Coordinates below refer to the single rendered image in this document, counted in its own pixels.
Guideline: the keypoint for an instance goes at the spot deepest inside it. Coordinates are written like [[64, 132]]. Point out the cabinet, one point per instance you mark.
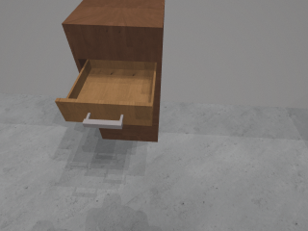
[[120, 30]]

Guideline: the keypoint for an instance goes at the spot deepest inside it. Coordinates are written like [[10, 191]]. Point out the handle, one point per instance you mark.
[[103, 123]]

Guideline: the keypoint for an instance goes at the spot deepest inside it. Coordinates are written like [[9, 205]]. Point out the drawer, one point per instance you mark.
[[108, 89]]

